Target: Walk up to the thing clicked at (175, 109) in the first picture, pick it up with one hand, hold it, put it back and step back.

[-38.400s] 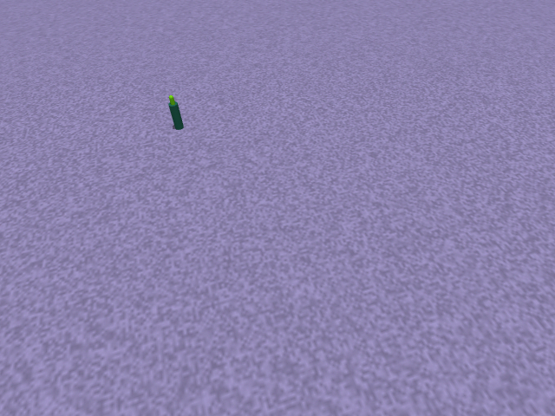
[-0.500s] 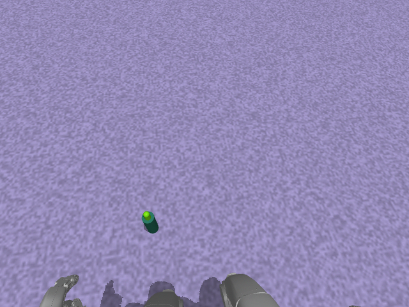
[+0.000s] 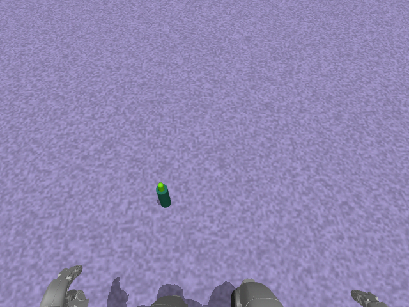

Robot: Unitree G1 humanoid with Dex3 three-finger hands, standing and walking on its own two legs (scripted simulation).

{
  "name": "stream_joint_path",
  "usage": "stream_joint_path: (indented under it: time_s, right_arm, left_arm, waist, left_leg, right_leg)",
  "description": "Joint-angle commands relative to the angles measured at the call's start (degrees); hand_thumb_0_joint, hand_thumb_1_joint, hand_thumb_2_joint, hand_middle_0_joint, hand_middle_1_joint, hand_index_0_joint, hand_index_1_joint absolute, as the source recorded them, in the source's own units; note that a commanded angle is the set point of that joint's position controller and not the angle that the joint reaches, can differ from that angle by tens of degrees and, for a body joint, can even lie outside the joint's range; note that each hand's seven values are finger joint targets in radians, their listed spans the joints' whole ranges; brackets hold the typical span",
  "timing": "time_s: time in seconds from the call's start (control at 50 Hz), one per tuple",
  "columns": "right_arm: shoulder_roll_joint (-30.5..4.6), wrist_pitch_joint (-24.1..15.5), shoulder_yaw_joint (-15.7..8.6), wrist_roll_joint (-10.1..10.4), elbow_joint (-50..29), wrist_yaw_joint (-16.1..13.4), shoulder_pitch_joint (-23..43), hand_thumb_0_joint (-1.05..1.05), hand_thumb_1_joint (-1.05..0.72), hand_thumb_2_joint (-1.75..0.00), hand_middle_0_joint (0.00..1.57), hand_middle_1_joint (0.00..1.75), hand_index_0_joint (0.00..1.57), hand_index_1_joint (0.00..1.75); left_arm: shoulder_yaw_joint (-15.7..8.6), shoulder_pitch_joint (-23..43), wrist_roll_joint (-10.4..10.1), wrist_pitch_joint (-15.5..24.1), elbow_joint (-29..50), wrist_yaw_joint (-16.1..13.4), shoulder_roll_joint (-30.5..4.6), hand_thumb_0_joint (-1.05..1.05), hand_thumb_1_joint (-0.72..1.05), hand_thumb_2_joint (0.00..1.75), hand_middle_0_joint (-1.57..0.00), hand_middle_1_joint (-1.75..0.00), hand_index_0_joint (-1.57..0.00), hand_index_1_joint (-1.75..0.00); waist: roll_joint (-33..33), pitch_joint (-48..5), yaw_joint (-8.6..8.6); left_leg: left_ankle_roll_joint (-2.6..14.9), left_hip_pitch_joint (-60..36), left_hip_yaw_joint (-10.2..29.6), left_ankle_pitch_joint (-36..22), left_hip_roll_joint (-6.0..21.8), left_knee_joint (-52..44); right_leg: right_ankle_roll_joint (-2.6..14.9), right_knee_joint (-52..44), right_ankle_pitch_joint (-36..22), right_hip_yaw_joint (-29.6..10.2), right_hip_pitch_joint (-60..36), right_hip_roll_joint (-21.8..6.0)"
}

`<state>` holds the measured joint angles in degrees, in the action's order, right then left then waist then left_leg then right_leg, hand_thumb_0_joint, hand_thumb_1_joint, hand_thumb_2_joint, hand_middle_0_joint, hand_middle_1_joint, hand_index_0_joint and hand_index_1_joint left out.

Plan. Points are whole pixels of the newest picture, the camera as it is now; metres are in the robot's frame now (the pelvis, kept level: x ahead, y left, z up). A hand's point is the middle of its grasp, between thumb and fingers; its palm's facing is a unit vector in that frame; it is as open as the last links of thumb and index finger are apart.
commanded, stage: step back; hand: left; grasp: from the side
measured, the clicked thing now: (163, 194) +0.60 +0.21 -0.64
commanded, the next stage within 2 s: none
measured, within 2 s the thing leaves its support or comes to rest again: neither
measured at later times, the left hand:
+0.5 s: hand out of the picture -0.09 +0.24 -0.13, palm faces -0.06 -0.91 -0.40, open 7.4 cm
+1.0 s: hand out of the picture -0.22 +0.23 -0.14, palm faces -0.05 -0.92 -0.40, open 7.4 cm
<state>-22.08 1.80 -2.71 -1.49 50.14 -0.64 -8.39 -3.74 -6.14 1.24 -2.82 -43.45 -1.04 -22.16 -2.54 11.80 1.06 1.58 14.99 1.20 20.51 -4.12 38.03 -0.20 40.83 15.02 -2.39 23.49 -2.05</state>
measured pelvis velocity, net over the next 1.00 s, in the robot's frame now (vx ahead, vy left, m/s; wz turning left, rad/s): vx -0.34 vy -0.04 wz -0.05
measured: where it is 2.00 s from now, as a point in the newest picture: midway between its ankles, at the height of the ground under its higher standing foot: outside the picture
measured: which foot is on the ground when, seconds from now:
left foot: down 0.00-0.42, up 0.44-0.68, down 0.70-1.00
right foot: down 0.00-0.00, up 0.02-0.36, down 0.38-0.72, up 0.74-1.00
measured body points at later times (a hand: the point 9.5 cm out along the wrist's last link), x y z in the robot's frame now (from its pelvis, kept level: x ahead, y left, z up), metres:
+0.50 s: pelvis -0.16 -0.03 +0.01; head -0.12 -0.04 +0.45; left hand -0.08 +0.28 -0.10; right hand -0.06 -0.35 -0.11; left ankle -0.08 +0.10 -0.66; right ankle -0.17 -0.15 -0.72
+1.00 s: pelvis -0.34 -0.04 +0.00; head -0.29 -0.04 +0.45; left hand -0.22 +0.27 -0.11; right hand -0.23 -0.36 -0.11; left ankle -0.24 +0.09 -0.72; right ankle -0.38 -0.17 -0.71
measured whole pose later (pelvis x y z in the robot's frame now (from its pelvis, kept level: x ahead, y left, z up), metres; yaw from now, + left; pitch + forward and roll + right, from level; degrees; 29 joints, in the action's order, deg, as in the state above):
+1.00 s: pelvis -0.34 -0.04 +0.00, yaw -3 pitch -2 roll +0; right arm -22.4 2.3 -2.2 -2.4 46.9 -0.3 -7.3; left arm -4.2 -8.6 1.3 -3.0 -48.2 -0.3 -22.3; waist 0.1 9.2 0.8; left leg -0.3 24.2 0.6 11.2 2.6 37.4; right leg 0.0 44.2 27.0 -3.3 15.4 1.9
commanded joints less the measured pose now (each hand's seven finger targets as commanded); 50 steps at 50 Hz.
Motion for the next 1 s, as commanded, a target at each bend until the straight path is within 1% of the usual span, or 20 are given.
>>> stream_joint_path:
  time_s: [0.0,0.06,0.1,0.22,0.28,0.34,0.36,0.38,0.4,0.42,0.46,0.48,0.6,0.66,0.68,0.7,0.72,0.78,0.9,0.98]
  right_arm:
    - [-20.3,-1.8,-6.0,-0.7,-5.1,-0.2,-2.9,0.0,-0.9,-0.9,0.2,0.3,0.2,0.3]
    - [-14.0,-2.1,-3.8,-0.5,-5.9,-1.0,2.7,0.0,-0.9,-0.9,0.2,0.3,0.2,0.3]
    - [-13.3,-2.0,-3.8,-0.3,-6.4,-1.0,3.1,0.0,-0.9,-0.9,0.2,0.3,0.2,0.3]
    - [-14.0,-1.7,-4.6,-0.1,-6.9,-1.2,-1.3,0.0,-0.9,-0.9,0.2,0.3,0.2,0.3]
    - [-14.7,-0.8,-4.6,-0.4,-7.5,-0.8,0.4,0.0,-0.9,-0.9,0.2,0.3,0.2,0.3]
    - [-15.5,0.4,-4.5,0.3,-8.1,-0.4,2.6,0.0,-0.9,-0.9,0.2,0.3,0.2,0.3]
    - [-13.1,0.5,-3.9,0.8,-8.2,-0.3,1.8,0.0,-0.9,-0.9,0.2,0.3,0.2,0.3]
    - [-10.0,0.1,-3.2,1.5,-9.7,-0.4,4.1,0.0,-0.9,-0.9,0.2,0.3,0.2,0.3]
    - [-11.3,0.4,-3.9,1.0,-9.2,-1.3,4.9,0.0,-0.9,-0.9,0.2,0.3,0.2,0.3]
    - [-13.0,0.7,-4.4,0.9,-8.5,-1.3,3.9,0.0,-0.9,-0.9,0.2,0.3,0.2,0.3]
    - [-12.2,0.3,-3.9,1.8,-5.4,-1.1,-2.5,0.0,-0.9,-0.9,0.2,0.3,0.2,0.3]
    - [-11.7,0.0,-3.6,1.7,-5.3,-1.2,-2.9,0.0,-0.9,-0.9,0.2,0.3,0.2,0.3]
    - [-10.1,-0.8,-2.8,0.3,-6.0,-1.0,-2.8,0.0,-0.9,-0.9,0.2,0.3,0.2,0.3]
    - [-10.4,-1.5,-3.6,-0.3,-3.3,-1.0,-8.4,0.0,-0.9,-0.9,0.2,0.3,0.2,0.3]
    - [-14.8,-1.7,-4.8,-1.0,-3.7,-1.1,-7.5,0.0,-0.9,-0.9,0.2,0.3,0.2,0.3]
    - [-21.5,-1.4,-5.8,-0.4,-5.3,-0.4,-4.0,0.0,-0.9,-0.9,0.2,0.3,0.2,0.3]
    - [-22.1,-1.7,-6.1,-0.9,-5.5,-0.4,-4.9,0.0,-0.9,-0.9,0.2,0.3,0.2,0.3]
    - [-15.7,-1.9,-3.9,-1.0,-5.5,-1.3,0.5,0.0,-0.9,-0.9,0.2,0.3,0.2,0.3]
    - [-14.9,-0.8,-4.0,-1.0,-6.3,-1.3,-1.4,0.0,-0.9,-0.9,0.2,0.3,0.2,0.3]
    - [-15.1,0.8,-3.8,-0.2,-6.0,-0.5,0.2,0.0,-0.9,-0.9,0.2,0.3,0.2,0.3]
  left_arm:
    - [-3.8,1.9,0.0,0.4,4.1,-1.7,-11.9,0.0,0.9,0.9,-0.2,-0.3,-0.2,-0.3]
    - [-3.8,-4.0,-1.1,0.3,1.1,-1.1,-10.6,0.0,0.9,0.9,-0.2,-0.3,-0.2,-0.3]
    - [-4.1,-7.2,-0.6,0.4,0.0,-0.8,-10.8,0.0,0.9,0.9,-0.2,-0.3,-0.2,-0.3]
    - [-3.7,-5.7,-0.2,0.7,1.0,-0.1,-9.9,0.0,0.9,0.9,-0.2,-0.3,-0.2,-0.3]
    - [-3.7,-8.9,-0.1,1.2,-0.7,0.1,-9.6,0.0,0.9,0.9,-0.2,-0.3,-0.2,-0.3]
    - [-4.0,-16.2,0.2,1.6,-4.7,0.5,-9.4,0.0,0.9,0.9,-0.2,-0.3,-0.2,-0.3]
    - [-4.6,-15.1,1.2,1.9,-4.2,0.4,-11.8,0.0,0.9,0.9,-0.2,-0.3,-0.2,-0.3]
    - [-6.1,-12.9,1.4,1.8,-2.3,0.6,-17.3,0.0,0.9,0.9,-0.2,-0.3,-0.2,-0.3]
    - [-6.8,-7.9,1.6,1.6,-0.1,0.6,-22.1,0.0,0.9,0.9,-0.2,-0.3,-0.2,-0.3]
    - [-6.1,-4.6,1.2,2.1,1.5,0.3,-20.0,0.0,0.9,0.9,-0.2,-0.3,-0.2,-0.3]
    - [-4.8,3.8,1.2,2.4,3.0,-0.6,-14.6,0.0,0.9,0.9,-0.2,-0.3,-0.2,-0.3]
    - [-4.8,3.4,1.4,2.3,2.9,-0.6,-13.8,0.0,0.9,0.9,-0.2,-0.3,-0.2,-0.3]
    - [-4.4,-3.1,1.3,1.2,2.7,-1.1,-13.4,0.0,0.9,0.9,-0.2,-0.3,-0.2,-0.3]
    - [-3.2,-1.9,0.1,0.0,3.2,-0.6,-12.3,0.0,0.9,0.9,-0.2,-0.3,-0.2,-0.3]
    - [-2.5,-3.7,-0.2,-0.2,3.5,-0.3,-10.1,0.0,0.9,0.9,-0.2,-0.3,-0.2,-0.3]
    - [-2.6,-1.2,-0.8,0.0,4.3,-0.7,-10.2,0.0,0.9,0.9,-0.2,-0.3,-0.2,-0.3]
    - [-3.7,2.6,-0.1,-0.1,3.8,-1.3,-11.9,0.0,0.9,0.9,-0.2,-0.3,-0.2,-0.3]
    - [-3.5,-2.5,-1.2,-0.6,0.5,-0.9,-10.9,0.0,0.9,0.9,-0.2,-0.3,-0.2,-0.3]
    - [-3.1,-4.1,0.0,0.6,-0.2,0.0,-10.0,0.0,0.9,0.9,-0.2,-0.3,-0.2,-0.3]
    - [-3.4,-10.8,0.7,2.1,-5.5,0.2,-9.9,0.0,0.9,0.9,-0.2,-0.3,-0.2,-0.3]
  waist:
    - [14.2,-14.0,-4.29]
    - [8.3,-11.0,0.77]
    - [9.9,-11.0,1.16]
    - [12.0,-14.4,-2.97]
    - [14.0,-16.6,-1.94]
    - [13.8,-17.7,1.48]
    - [8.0,-15.4,0.97]
    - [-7.6,-11.9,2.24]
    - [-14.7,-8.8,3.43]
    - [-9.9,-6.0,1.39]
    - [-3.8,-6.7,-3.66]
    - [-5.5,-7.5,-3.1]
    - [-9.6,-12.6,1.57]
    - [-5.4,-15.9,-0.64]
    - [4.3,-16.4,0.41]
    - [15.5,-15.4,-0.64]
    - [14.3,-14.3,-3.64]
    - [7.8,-12.7,0.99]
    - [12.5,-14.4,-1.17]
    - [12.1,-17.4,1.02]
  left_leg:
    - [15.49,0.1,29.8,-26.7,27.3,-18.3]
    - [10.76,-1.7,14.9,-32.3,19.1,-14.0]
    - [11.41,-2.5,13.0,-31.7,18.1,-13.9]
    - [13.11,-10.7,12.7,-25.7,19.3,-12.4]
    - [11.11,-8.6,11.9,-22.3,18.5,-11.1]
    - [7.21,0.1,9.6,-16.2,15.7,-7.5]
    - [3.58,8.3,9.3,-7.9,11.9,-4.0]
    - [-0.47,17.7,4.8,5.7,0.5,6.0]
    - [-2.32,13.9,4.8,14.2,-1.0,21.6]
    - [-2.61,12.3,10.0,12.4,0.0,29.4]
    - [-1.95,13.0,9.5,6.3,-2.8,32.3]
    - [-2.29,12.1,8.0,5.8,-2.9,32.1]
    - [-2.09,10.6,1.2,8.1,2.0,4.2]
    - [-0.76,-1.1,-0.1,-10.5,2.9,-16.4]
    - [2.78,-6.5,15.2,-18.9,13.3,-16.1]
    - [12.04,-2.9,27.1,-25.6,24.1,-17.1]
    - [16.67,3.5,32.5,-27.6,27.0,-18.4]
    - [11.57,1.0,15.6,-31.6,18.9,-13.2]
    - [12.34,-5.4,14.2,-28.3,19.3,-10.1]
    - [6.78,2.5,9.7,-9.7,14.4,-5.9]
  right_leg:
    - [1.49,24.6,22.9,-8.5,2.0,7.6]
    - [1.39,32.9,15.1,-10.3,5.6,8.6]
    - [0.0,34.4,13.3,-8.9,4.7,8.6]
    - [-2.28,17.3,14.9,-5.7,2.7,5.7]
    - [-1.13,2.0,12.9,-1.2,-4.6,3.1]
    - [1.27,-16.5,1.5,3.1,-16.1,3.5]
    - [2.78,-17.4,3.0,-4.1,-17.9,0.1]
    - [8.88,-21.7,5.4,-21.5,-13.6,-11.4]
    - [17.04,-26.7,7.3,-31.5,0.7,-22.3]
    - [17.3,-26.7,5.1,-29.5,5.7,-22.2]
    - [12.16,-18.0,-12.5,-12.4,0.0,-13.2]
    - [11.37,-16.6,-15.0,-9.4,-1.2,-11.6]
    - [10.67,-10.4,-21.6,-9.7,-18.1,-12.4]
    - [6.98,-1.2,-19.6,-6.6,-14.8,-9.3]
    - [3.49,4.7,-7.3,-3.5,-3.9,-4.0]
    - [1.19,12.7,17.0,3.1,1.7,4.9]
    - [0.85,23.5,24.1,-4.6,-0.4,5.0]
    - [1.85,32.6,15.9,-8.6,2.8,7.1]
    - [-0.54,9.3,15.9,-2.0,-1.3,3.3]
    - [1.89,-17.0,3.3,3.3,-16.6,4.6]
